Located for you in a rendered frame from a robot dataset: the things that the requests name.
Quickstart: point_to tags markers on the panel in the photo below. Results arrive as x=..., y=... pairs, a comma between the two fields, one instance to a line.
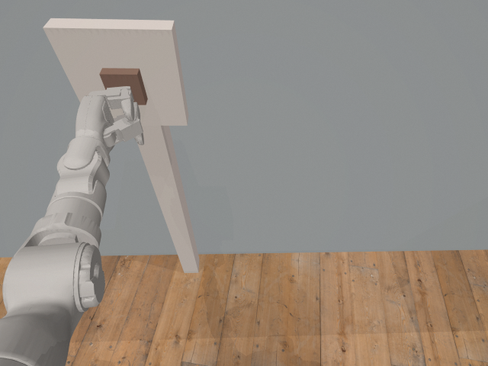
x=85, y=46

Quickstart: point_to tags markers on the left robot forearm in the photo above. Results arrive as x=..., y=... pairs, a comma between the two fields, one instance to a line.
x=76, y=208

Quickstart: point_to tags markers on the robot left upper arm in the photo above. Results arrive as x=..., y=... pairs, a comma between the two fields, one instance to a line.
x=48, y=290

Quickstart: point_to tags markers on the robot left hand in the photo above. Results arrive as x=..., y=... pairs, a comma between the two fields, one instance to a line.
x=94, y=118

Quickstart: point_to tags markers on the button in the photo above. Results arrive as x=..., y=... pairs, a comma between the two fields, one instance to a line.
x=118, y=77

